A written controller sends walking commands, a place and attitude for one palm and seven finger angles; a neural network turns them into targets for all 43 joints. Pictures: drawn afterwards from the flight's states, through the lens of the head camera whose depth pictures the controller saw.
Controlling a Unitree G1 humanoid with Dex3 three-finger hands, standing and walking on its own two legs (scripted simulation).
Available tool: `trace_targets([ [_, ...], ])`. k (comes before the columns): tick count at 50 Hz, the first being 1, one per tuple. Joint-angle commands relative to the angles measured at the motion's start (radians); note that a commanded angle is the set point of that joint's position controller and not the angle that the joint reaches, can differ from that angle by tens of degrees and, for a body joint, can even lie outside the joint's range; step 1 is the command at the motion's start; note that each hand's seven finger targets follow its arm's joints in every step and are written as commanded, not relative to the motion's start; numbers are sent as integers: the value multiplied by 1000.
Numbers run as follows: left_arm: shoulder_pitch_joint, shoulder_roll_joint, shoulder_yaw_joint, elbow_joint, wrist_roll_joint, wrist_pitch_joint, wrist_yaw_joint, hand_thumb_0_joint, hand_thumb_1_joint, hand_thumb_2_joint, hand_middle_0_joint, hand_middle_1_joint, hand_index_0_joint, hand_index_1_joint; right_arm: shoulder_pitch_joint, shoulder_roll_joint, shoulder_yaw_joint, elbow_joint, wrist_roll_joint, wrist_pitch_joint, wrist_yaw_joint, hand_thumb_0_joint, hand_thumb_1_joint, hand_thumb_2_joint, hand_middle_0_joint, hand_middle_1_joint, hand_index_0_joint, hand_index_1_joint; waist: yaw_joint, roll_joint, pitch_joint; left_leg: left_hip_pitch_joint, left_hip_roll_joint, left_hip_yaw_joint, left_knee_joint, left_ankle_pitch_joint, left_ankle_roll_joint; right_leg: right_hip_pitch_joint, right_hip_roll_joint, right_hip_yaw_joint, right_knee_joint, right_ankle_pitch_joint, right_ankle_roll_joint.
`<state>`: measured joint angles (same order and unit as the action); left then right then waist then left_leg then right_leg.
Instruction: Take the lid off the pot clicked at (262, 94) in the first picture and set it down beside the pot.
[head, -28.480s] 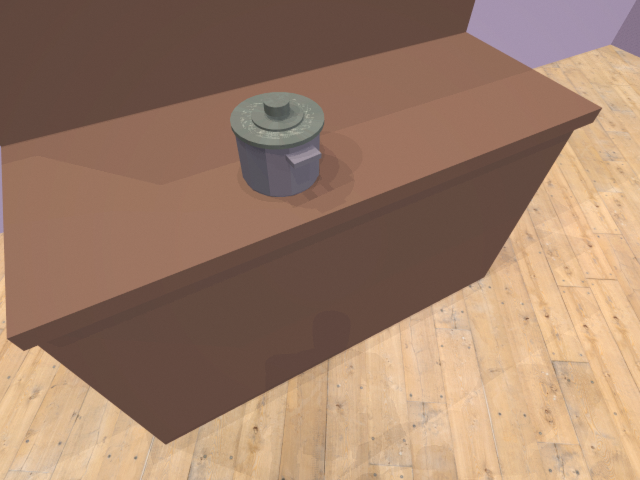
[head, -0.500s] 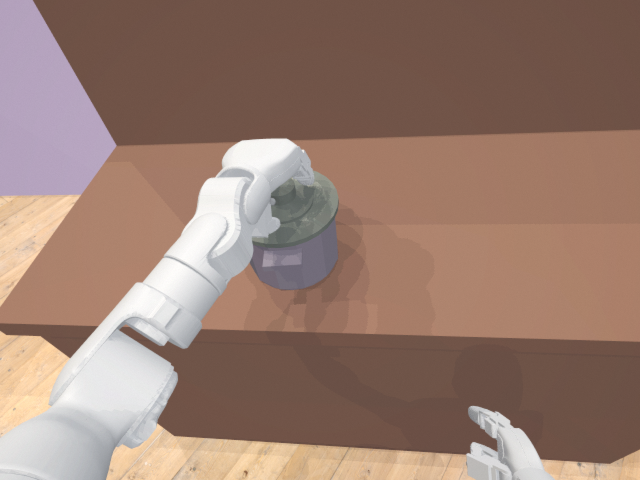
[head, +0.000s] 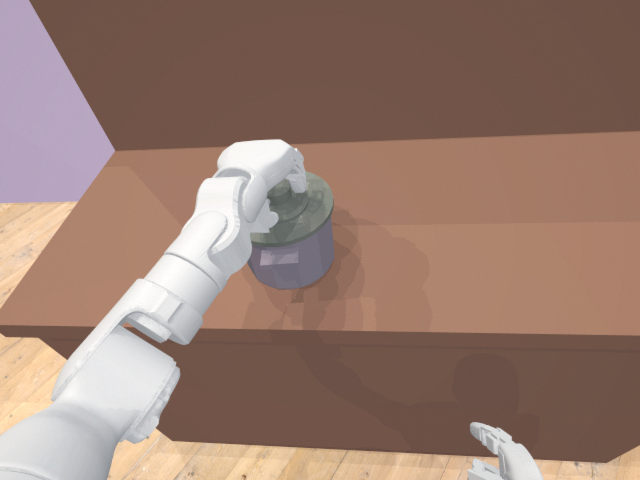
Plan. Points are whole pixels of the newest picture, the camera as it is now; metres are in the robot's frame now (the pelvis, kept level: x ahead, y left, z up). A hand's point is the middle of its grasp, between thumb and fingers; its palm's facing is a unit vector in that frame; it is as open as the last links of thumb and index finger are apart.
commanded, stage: close the fingers and squeeze the knob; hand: left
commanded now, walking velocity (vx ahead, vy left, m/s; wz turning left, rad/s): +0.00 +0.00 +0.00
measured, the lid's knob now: (276, 191) +0.47 +0.07 +0.13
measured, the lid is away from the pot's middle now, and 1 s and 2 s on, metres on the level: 0.00 0.00 0.00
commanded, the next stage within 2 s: lift the lid straight up in 0.98 s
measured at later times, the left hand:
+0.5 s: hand (267, 199) +0.43 +0.08 +0.14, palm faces -0.24 -0.06 -0.97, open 6.9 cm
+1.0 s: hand (266, 198) +0.43 +0.08 +0.14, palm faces -0.23 -0.06 -0.97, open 6.9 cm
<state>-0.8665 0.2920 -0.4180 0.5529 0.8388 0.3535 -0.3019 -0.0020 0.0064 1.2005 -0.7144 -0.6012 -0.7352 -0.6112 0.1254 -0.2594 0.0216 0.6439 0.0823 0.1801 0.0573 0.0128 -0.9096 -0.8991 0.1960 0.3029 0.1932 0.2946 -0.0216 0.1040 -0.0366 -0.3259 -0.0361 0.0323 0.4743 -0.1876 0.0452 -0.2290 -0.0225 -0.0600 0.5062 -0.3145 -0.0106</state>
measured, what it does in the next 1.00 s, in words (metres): stands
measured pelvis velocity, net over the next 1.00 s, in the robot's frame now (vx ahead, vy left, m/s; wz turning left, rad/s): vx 0.01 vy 0.00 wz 0.00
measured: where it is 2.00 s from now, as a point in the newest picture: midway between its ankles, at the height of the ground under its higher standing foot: outside the picture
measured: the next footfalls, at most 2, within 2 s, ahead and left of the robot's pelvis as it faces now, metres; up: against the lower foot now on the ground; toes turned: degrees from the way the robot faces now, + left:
none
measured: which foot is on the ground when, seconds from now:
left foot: down 0.00-1.00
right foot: down 0.00-1.00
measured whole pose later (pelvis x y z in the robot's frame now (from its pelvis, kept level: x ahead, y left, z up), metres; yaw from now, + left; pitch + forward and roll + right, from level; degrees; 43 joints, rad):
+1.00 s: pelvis +0.01 +0.00 +0.00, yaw +0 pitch +3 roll +0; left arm -0.87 0.30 -0.39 0.53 0.84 0.34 -0.32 -0.01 0.25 0.93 -0.71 -0.84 -0.75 -0.83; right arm 0.11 -0.26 0.03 0.63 0.08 0.18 0.05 0.01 -0.91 -0.90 0.20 0.30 0.19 0.29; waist -0.02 0.10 -0.03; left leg -0.33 -0.03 0.03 0.48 -0.20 0.04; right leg -0.23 -0.02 -0.06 0.50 -0.32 -0.01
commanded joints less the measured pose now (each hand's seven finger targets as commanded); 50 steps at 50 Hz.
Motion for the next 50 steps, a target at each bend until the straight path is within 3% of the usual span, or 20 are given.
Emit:
trace_targets([
  [1, -497, 143, 111, -202, 6, -14, 27, 0, 134, 1107, -735, -796, -735, -796, -137, -91, -31, -159, 1, -51, 1, 0, -900, -900, 200, 300, 200, 300, -9, -186, -322, 225, -8, -59, -21, 164, 32, 12, 21, 18, -66, 354, -29],
  [4, -492, 145, 105, -184, 21, -5, 27, 0, 179, 1067, -746, -832, -746, -832, -140, -91, -28, -158, 3, -50, 1, 0, -900, -900, 200, 300, 200, 300, -4, -139, -338, 251, -9, -63, -18, 196, 30, 8, 31, 16, -55, 367, -33],
  [7, -497, 137, 96, -195, 21, -10, 24, 0, 225, 1023, -759, -862, -759, -862, -136, -93, -30, -160, 0, -49, 4, 0, -900, -900, 200, 300, 200, 300, -10, -140, -349, 254, -8, -62, -19, 193, 30, 9, 32, 14, -58, 365, -31],
  [11, -490, 195, 153, -200, 14, -15, 24, 0, 288, 956, -780, -897, -780, -897, -122, -100, -34, -154, -1, -55, -2, 0, -900, -900, 200, 300, 200, 300, -5, -181, -363, 242, -8, -59, -10, 205, 34, 42, 22, 23, -58, 405, -30],
  [12, -481, 140, 99, -193, 19, -12, 18, 0, 305, 938, -786, -904, -786, -904, -138, -94, -31, -162, 2, -53, 0, 0, -900, -900, 200, 300, 200, 300, -10, -176, -358, 250, -12, -53, -12, 216, 35, 32, 29, 22, -58, 417, -26],
  [14, -481, 153, 114, -213, 20, -6, 18, 0, 338, 900, -798, -917, -798, -917, -137, -93, -32, -160, 2, -56, 2, 0, -900, -900, 200, 300, 200, 300, -3, -171, -368, 257, -13, -56, -3, 241, 35, 41, 27, 20, -52, 448, -27],
  [16, -460, 205, 162, -264, 13, -19, 16, 0, 372, 859, -812, -929, -812, -929, -136, -100, -37, -168, -2, -59, 7, 0, -900, -900, 200, 300, 200, 300, 5, -172, -408, 268, -11, -61, 9, 289, 36, 75, 21, 25, -41, 496, -31],
  [18, -432, 170, 133, -230, 19, -9, 10, 0, 408, 815, -826, -940, -826, -940, -147, -92, -31, -167, 2, -56, 9, 0, -900, -900, 200, 300, 200, 300, 2, -174, -371, 258, -13, -52, 11, 292, 35, 60, 25, 21, -41, 514, -27],
  [20, -430, 157, 121, -227, 16, -3, 7, 0, 386, 890, -804, -910, -816, -916, -148, -94, -29, -164, 5, -49, 11, 0, -900, -900, 200, 300, 200, 300, -3, -180, -334, 246, -10, -51, 3, 274, 32, 37, 28, 15, -47, 489, -26],
  [24, -420, 166, 128, -217, 20, 0, 8, 0, 397, 950, -788, -890, -811, -899, -147, -93, -28, -164, 5, -47, 8, 0, -900, -900, 200, 300, 200, 300, -2, -174, -337, 249, -12, -50, 10, 278, 33, 34, 29, 17, -45, 489, -26],
  [26, -439, 202, 158, -257, 14, -10, 9, 0, 415, 962, -787, -889, -813, -898, -141, -100, -32, -164, -1, -48, 8, 0, -900, -900, 200, 300, 200, 300, -1, -174, -357, 247, -11, -54, 15, 287, 34, 51, 20, 21, -41, 506, -29],
  [30, -434, 164, 122, -224, 24, 0, 9, 0, 450, 982, -795, -893, -825, -898, -153, -90, -23, -165, 4, -44, 8, 0, -900, -900, 200, 300, 200, 300, -1, -169, -343, 241, -12, -54, 6, 272, 30, 38, 27, 14, -42, 482, -27],
  [31, -434, 219, 174, -246, 20, -13, 12, 0, 459, 986, -798, -895, -830, -899, -140, -99, -30, -163, -1, -44, 6, 0, -900, -900, 200, 300, 200, 300, 2, -192, -372, 242, -8, -57, 14, 281, 33, 59, 21, 20, -39, 490, -29],
  [35, -449, 165, 120, -209, 32, -2, 14, 0, 492, 1004, -815, -905, -850, -902, -151, -90, -22, -162, 4, -40, 3, 0, -900, -900, 200, 300, 200, 300, -4, -165, -342, 241, -8, -50, 6, 258, 29, 25, 27, 14, -43, 460, -28],
  [36, -466, 203, 156, -256, 23, -14, 17, 0, 500, 1008, -820, -907, -855, -903, -143, -98, -30, -161, 0, -40, 6, 0, -900, -900, 200, 300, 200, 300, -3, -165, -374, 248, -7, -56, 14, 277, 31, 43, 20, 18, -38, 473, -32],
  [37, -459, 171, 124, -259, 31, -13, 15, 0, 509, 1012, -825, -910, -860, -905, -153, -90, -27, -171, 0, -41, 8, 0, -900, -900, 200, 300, 200, 300, -2, -139, -384, 265, -10, -52, 13, 289, 32, 42, 28, 19, -39, 479, -30],
  [41, -410, 223, 182, -210, 20, -15, 21, 0, 542, 1029, -846, -919, -882, -912, -138, -99, -26, -163, -1, -42, 4, 0, -900, -900, 200, 300, 200, 300, 3, -178, -368, 230, -7, -54, 15, 271, 30, 57, 21, 21, -40, 476, -30],
  [44, -468, 147, 105, -185, 28, -2, 21, 0, 570, 1039, -861, -925, -896, -919, -147, -91, -22, -157, 6, -35, 0, 0, -900, -900, 200, 300, 200, 300, -13, -171, -309, 219, -5, -50, -6, 209, 27, 5, 28, 11, -53, 410, -27],
  [46, -456, 210, 167, -181, 22, -11, 27, 0, 588, 1046, -871, -931, -906, -922, -128, -102, -28, -156, 0, -41, -2, 0, -900, -900, 200, 300, 200, 300, -5, -180, -331, 217, -5, -57, 1, 207, 32, 21, 23, 18, -54, 401, -30],
  [50, -474, 191, 144, -177, 35, -6, 27, 0, 617, 1059, -889, -939, -924, -931, -135, -94, -23, -160, 2, -46, -5, 0, -900, -900, 200, 300, 200, 300, 0, -157, -361, 233, -7, -57, -5, 220, 30, 35, 27, 18, -47, 412, -30],
])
